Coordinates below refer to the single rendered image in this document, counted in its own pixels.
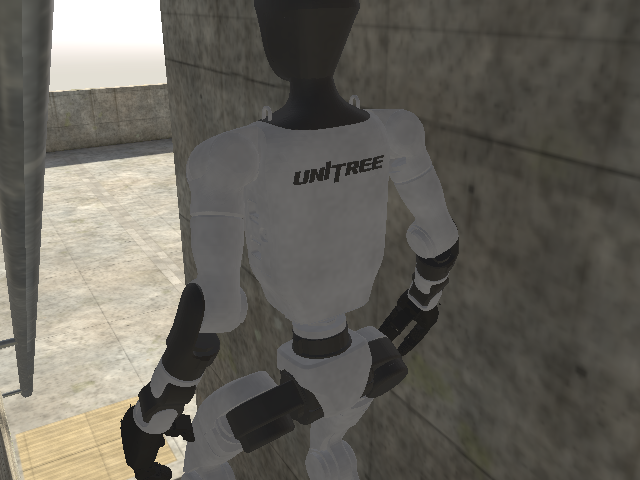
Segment robot right forearm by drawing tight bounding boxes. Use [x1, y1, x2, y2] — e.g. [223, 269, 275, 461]
[407, 219, 459, 311]

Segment left robot upper arm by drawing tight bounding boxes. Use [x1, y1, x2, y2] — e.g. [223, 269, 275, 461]
[186, 124, 261, 333]

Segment robot right thigh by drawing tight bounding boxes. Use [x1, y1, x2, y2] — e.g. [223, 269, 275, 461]
[305, 326, 408, 480]

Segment robot right hand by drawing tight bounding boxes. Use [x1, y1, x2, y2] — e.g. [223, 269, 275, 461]
[378, 289, 441, 356]

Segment robot torso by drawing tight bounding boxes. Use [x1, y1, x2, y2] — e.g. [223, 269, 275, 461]
[243, 95, 390, 425]

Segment robot left hand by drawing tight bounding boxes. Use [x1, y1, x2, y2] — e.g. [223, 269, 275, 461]
[120, 404, 195, 480]

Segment right robot upper arm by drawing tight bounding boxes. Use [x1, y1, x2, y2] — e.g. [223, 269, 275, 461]
[363, 109, 459, 259]

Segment robot left forearm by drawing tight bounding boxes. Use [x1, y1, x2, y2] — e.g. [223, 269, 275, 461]
[133, 283, 220, 434]

